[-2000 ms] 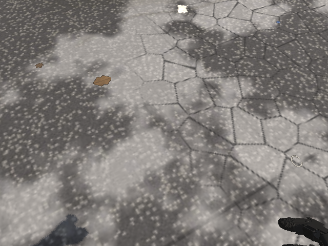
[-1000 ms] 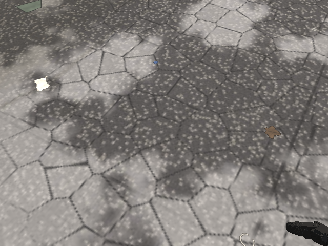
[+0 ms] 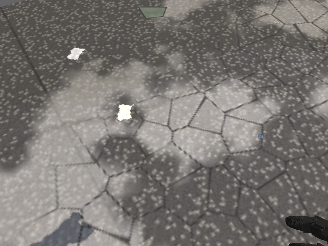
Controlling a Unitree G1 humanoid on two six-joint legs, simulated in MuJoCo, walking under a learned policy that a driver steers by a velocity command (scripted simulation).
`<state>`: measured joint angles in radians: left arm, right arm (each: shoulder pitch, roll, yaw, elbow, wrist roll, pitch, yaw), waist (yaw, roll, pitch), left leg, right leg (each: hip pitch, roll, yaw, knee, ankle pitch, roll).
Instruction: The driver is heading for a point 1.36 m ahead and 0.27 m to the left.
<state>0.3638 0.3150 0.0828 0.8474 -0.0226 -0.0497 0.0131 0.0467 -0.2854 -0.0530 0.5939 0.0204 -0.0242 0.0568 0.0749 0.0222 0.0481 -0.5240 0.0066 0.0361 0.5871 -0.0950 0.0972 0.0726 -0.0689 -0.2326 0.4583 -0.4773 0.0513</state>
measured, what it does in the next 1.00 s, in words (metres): walks ahead, turning left: right foot, then left foot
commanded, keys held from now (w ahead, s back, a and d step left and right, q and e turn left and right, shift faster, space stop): w+q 0.56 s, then w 0.44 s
